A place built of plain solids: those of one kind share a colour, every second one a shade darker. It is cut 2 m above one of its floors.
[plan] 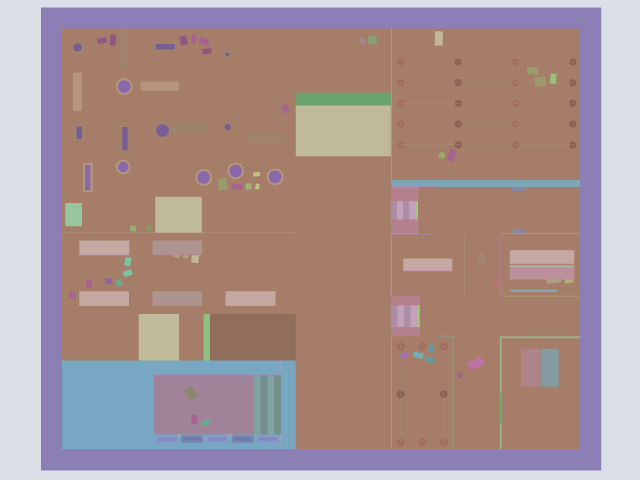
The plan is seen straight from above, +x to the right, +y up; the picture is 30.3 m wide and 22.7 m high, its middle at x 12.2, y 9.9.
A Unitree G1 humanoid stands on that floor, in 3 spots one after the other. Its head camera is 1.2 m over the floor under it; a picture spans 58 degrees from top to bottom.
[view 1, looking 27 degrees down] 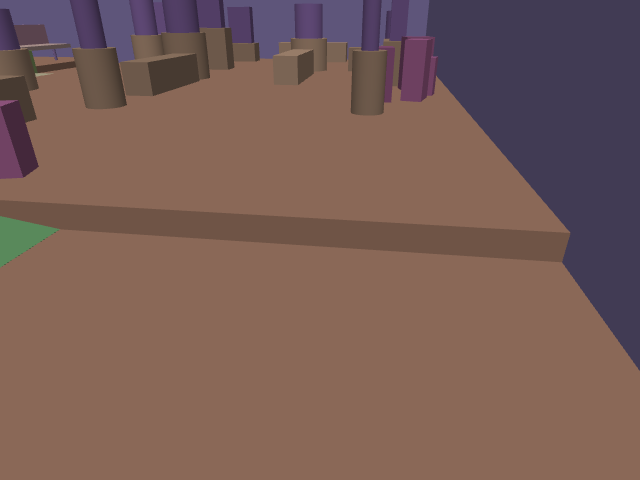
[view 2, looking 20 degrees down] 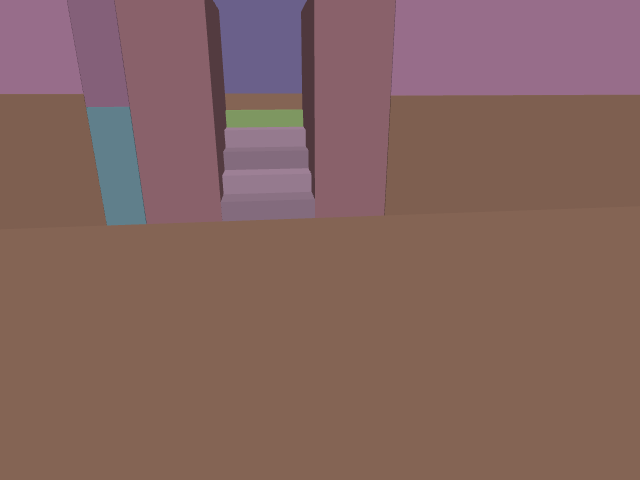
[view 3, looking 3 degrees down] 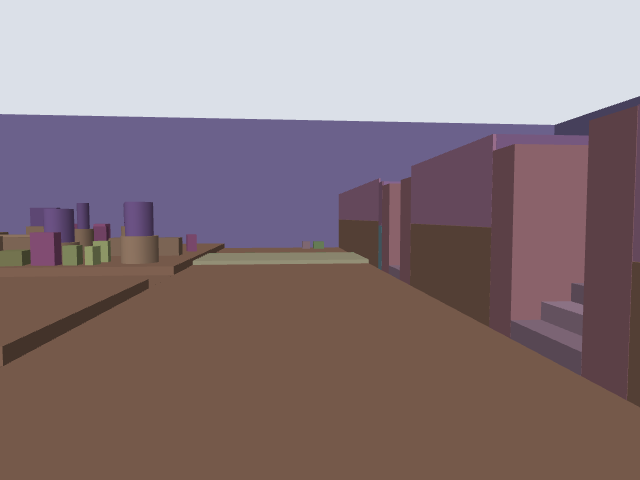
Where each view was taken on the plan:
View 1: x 13.30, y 18.86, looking -172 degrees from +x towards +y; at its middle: floor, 2.55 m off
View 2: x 11.67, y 11.30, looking -7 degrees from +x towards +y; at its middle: floor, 3.51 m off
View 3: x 13.30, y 2.75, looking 85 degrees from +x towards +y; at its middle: wall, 17.24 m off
